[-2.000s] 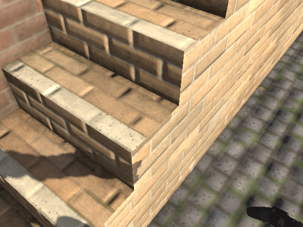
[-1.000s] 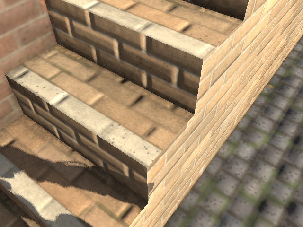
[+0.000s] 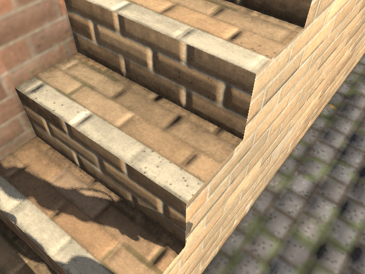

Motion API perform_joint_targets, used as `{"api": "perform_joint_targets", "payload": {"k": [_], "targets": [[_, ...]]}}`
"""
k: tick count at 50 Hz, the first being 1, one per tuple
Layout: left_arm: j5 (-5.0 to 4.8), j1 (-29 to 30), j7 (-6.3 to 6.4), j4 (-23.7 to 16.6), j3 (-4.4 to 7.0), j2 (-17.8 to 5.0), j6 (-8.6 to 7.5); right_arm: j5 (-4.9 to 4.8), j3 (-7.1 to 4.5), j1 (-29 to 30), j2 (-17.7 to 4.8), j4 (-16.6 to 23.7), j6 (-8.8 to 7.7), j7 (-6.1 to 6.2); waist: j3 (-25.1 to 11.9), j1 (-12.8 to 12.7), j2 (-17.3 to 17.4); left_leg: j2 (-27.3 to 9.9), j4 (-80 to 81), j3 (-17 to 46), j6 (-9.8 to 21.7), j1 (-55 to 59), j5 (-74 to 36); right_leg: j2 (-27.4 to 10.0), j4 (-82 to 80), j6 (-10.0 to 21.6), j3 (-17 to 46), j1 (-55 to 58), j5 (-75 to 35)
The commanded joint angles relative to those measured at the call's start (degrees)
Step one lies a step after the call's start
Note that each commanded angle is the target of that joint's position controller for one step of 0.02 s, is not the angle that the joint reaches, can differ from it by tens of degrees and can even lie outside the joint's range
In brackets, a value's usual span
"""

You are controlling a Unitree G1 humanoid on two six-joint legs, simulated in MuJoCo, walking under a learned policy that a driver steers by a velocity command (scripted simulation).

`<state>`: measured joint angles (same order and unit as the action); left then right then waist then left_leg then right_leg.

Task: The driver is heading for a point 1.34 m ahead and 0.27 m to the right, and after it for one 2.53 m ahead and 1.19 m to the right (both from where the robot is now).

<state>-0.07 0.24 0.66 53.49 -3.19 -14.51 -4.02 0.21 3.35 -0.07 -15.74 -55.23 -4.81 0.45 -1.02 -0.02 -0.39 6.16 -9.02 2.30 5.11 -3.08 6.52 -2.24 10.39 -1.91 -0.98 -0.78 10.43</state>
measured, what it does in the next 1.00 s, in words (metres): stands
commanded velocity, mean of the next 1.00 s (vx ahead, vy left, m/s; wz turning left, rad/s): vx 1.00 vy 0.00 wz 0.00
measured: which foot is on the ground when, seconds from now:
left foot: down 0.00-1.00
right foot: down 0.00-1.00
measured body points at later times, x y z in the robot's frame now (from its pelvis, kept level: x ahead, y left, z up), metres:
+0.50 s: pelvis +0.00 +0.00 +0.00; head +0.01 +0.00 +0.45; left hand +0.19 +0.25 -0.10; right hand +0.18 -0.25 -0.10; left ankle -0.02 +0.06 -0.75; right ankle -0.06 -0.14 -0.75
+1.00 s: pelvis +0.00 +0.00 +0.00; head +0.01 +0.00 +0.45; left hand +0.18 +0.25 -0.10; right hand +0.19 -0.26 -0.10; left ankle -0.02 +0.07 -0.75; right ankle -0.06 -0.14 -0.75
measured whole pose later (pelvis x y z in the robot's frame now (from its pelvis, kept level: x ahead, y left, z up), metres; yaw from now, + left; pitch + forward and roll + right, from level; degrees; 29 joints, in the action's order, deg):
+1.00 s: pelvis +0.00 +0.00 +0.00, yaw +0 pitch +1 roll +0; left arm -0.1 0.1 0.5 54.3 -3.2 -15.5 -4.0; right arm 0.2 4.2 0.4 -16.8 -55.8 -4.7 0.4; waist -1.3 -0.2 -0.4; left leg 6.3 -7.0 3.7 4.9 -2.2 5.7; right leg -2.3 8.3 -2.0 -0.7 0.3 9.8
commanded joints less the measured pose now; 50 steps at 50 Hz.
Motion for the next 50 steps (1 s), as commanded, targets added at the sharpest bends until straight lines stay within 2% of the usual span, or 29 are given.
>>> {"api": "perform_joint_targets", "payload": {"k": [1, 50], "targets": [[-0.03, 5.5, 0.14, -3.9, 1.28, -6.3, -0.87, -0.05, -1.30, 5.1, -7.1, 3.6, -0.81, 0.17, -6.0, 0.0, 0.0, -11.9, -1.5, 8.6, -2.0, 4.5, -19.1, -5.9, -0.2, 1.1, 4.8, -0.4, -11.5], [-0.08, 5.1, 0.08, -3.0, 1.38, -7.7, -0.74, -0.13, -0.62, 5.4, -8.2, 3.1, -0.66, 0.18, -6.5, -0.1, 0.0, -12.1, -0.5, 9.5, -2.5, 4.9, -20.6, -6.6, -1.3, 0.7, 5.1, 1.5, -13.6]]}}
Velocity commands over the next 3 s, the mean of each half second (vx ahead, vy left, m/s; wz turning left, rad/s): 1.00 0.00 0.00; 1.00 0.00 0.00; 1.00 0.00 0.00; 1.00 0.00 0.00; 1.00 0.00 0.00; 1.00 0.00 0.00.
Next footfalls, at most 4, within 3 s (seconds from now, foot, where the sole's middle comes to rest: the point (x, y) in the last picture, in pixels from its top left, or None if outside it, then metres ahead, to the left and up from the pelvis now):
none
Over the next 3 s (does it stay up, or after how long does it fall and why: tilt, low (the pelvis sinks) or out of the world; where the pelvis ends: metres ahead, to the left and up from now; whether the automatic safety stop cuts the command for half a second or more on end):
stays up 0.01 -0.01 0.00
